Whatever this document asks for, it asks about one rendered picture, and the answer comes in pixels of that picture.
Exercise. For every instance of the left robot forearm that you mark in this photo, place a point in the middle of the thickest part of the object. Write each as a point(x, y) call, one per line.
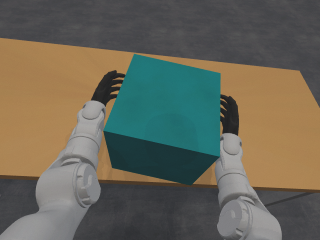
point(85, 140)

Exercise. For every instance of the right robot forearm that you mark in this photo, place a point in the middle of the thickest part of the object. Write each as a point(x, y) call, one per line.
point(231, 178)

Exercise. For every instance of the right robot upper arm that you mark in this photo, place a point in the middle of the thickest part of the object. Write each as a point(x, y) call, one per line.
point(240, 220)

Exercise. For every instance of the table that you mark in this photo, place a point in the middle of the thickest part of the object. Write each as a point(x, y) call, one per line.
point(44, 85)

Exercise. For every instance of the robot left hand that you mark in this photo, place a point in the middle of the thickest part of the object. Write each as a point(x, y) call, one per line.
point(104, 89)

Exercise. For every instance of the carton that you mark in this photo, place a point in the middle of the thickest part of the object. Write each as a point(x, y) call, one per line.
point(165, 121)

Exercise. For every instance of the robot right hand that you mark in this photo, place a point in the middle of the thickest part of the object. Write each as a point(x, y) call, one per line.
point(230, 121)

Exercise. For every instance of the left robot upper arm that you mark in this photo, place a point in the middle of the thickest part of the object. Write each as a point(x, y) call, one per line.
point(64, 195)

